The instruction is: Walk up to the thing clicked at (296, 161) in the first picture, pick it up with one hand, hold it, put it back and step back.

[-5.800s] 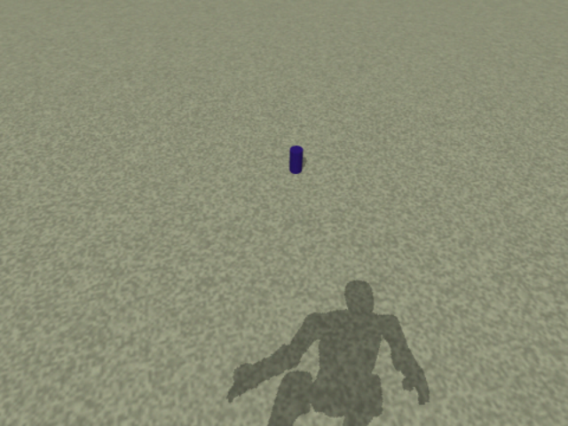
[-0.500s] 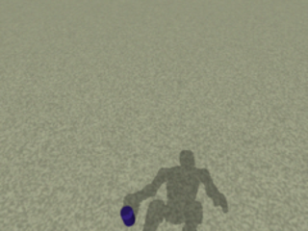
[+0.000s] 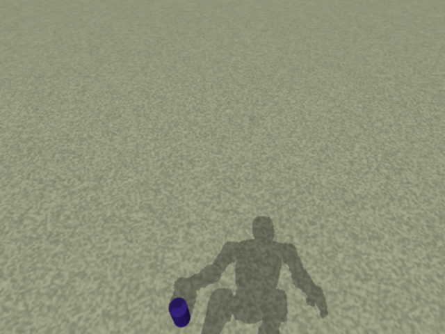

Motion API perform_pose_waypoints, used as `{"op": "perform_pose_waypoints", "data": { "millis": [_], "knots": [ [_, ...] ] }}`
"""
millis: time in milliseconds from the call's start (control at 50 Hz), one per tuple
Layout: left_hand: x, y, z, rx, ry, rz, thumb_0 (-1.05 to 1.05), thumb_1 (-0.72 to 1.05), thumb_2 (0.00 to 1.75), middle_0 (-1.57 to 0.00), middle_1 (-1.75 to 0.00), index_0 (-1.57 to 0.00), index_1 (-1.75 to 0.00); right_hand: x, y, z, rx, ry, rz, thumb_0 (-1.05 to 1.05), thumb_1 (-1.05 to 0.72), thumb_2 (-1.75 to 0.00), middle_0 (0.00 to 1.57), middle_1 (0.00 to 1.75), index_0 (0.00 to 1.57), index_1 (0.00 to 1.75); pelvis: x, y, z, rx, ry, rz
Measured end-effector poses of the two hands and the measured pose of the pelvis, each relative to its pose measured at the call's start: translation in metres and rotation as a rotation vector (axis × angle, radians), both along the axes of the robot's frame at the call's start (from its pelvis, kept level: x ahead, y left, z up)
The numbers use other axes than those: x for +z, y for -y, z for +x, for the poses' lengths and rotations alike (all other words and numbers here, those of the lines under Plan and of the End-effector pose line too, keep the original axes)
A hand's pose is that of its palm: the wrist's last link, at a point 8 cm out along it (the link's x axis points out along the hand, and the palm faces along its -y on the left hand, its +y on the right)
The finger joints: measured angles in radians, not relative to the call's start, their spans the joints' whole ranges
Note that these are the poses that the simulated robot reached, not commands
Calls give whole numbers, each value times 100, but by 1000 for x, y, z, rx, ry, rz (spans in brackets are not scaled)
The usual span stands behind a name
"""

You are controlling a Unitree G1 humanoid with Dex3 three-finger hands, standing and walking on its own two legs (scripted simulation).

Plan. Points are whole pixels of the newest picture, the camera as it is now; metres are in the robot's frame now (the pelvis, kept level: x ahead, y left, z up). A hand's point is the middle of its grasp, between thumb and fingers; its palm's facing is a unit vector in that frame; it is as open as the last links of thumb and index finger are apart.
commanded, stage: walk up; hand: left
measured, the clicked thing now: (180, 312) +0.39 +0.19 -0.71
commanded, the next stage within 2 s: none
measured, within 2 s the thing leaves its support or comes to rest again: neither
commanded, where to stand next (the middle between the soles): +0.04 -0.01 m, yaw -1 degrees
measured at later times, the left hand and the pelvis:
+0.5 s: hand out of the picture +0.02 +0.28 -0.19, palm faces -0.03 -0.95 -0.30, open 7.4 cm; pelvis -0.08 +0.03 -0.02, yaw +1 degrees
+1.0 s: hand out of the picture +0.04 +0.26 -0.13, palm faces -0.03 -0.90 -0.44, open 7.4 cm; pelvis -0.03 -0.02 -0.01, yaw -2 degrees
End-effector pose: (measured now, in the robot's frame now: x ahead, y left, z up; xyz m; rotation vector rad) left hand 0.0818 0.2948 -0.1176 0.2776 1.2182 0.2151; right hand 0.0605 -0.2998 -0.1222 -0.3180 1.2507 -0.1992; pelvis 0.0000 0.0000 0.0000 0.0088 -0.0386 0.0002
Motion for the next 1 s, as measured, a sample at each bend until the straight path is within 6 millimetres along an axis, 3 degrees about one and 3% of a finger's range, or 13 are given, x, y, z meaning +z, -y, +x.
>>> {"op": "perform_pose_waypoints", "data": {
  "millis": [200,260,340,400,460,520,580,660,740,880,1000],
  "knots": [
    [-13,-22,-14,-16,3,44,0,90,89,-20,-30,-20,-30,-7,14,-18,-2,-2,-69,0,-91,-90,21,30,20,30,-18,-8,-43,18,-7,0],
    [-21,-31,-14,-37,30,40,0,90,89,-20,-30,-20,-30,-6,11,-38,-4,-12,-96,0,-91,-90,21,30,20,30,-25,-18,-57,28,-17,2],
    [-37,-41,-14,-47,82,24,0,90,89,-20,-30,-20,-30,-7,2,-79,1,-61,-132,0,-91,-90,21,30,20,30,-36,-27,-75,34,-9,3],
    [-37,-38,-28,-43,64,3,0,90,89,-20,-30,-20,-30,1,-8,-105,-1,-99,-127,0,-91,-90,21,30,20,30,-28,-28,-79,42,-5,-7],
    [-35,-34,-48,-36,23,-19,0,90,89,-20,-30,-20,-30,10,-11,-115,-10,-99,-125,0,-90,-90,21,30,20,30,-20,-27,-80,29,-19,-16],
    [-32,-34,-68,-55,-32,-18,0,90,89,-20,-30,-20,-30,16,-7,-114,-22,-42,-124,1,-90,-90,21,30,21,30,-16,-24,-79,1,-24,-15],
    [-27,-31,-76,-88,-68,-5,1,90,89,-20,-30,-20,-30,22,2,-114,-39,24,-117,0,-90,-90,21,30,21,30,-13,-17,-76,-28,-19,-12],
    [-13,-22,-63,-130,-41,23,1,90,89,-20,-30,-20,-30,22,26,-119,-58,49,-108,0,-90,-90,21,30,21,30,-12,-3,-70,-56,-8,-17],
    [2,-7,-44,-137,69,68,1,90,89,-20,-30,-20,-30,7,52,-118,-70,24,-91,0,-90,-90,21,30,20,30,-18,15,-63,-39,24,-44],
    [30,4,-51,-102,95,109,0,90,89,-20,-30,-20,-30,3,52,-72,-47,79,-19,1,-91,-90,21,30,20,30,-5,25,-41,-52,32,-12],
    [25,-2,-46,-70,66,128,0,90,89,-20,-30,-20,-30,-8,36,-41,-10,53,8,0,-91,-90,20,30,20,30,-10,21,-27,-28,32,-23]
  ]
}}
